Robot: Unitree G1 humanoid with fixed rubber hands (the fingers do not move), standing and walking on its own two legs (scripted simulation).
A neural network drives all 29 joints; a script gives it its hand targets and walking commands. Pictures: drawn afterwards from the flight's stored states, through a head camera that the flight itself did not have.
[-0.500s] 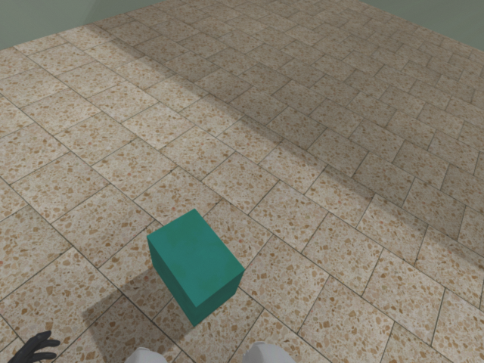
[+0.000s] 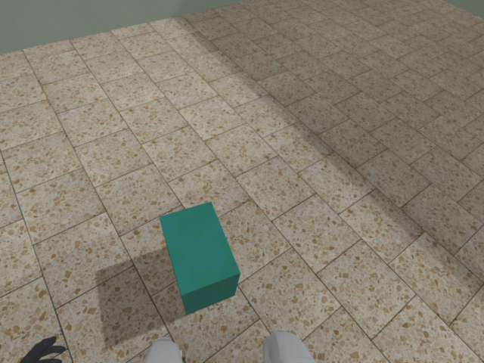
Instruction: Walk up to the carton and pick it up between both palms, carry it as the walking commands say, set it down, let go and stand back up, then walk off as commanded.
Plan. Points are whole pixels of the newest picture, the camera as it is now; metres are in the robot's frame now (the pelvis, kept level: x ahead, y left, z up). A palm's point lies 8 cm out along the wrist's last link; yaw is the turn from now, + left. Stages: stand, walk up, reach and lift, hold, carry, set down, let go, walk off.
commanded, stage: walk up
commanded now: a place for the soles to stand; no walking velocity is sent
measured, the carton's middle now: (198, 258) +0.52 +0.10 -0.60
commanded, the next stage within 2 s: none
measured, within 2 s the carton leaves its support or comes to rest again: neither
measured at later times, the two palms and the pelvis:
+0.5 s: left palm out of the picture +0.04 +0.18 -0.08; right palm out of the picture +0.14 -0.48 -0.08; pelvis +0.01 -0.16 +0.00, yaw +14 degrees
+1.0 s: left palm out of the picture +0.01 +0.21 -0.06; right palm (455, 311) +0.23 -0.41 -0.08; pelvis +0.04 -0.13 +0.02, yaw +22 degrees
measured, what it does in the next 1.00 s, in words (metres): steps to the right, turning left: right foot, then left foot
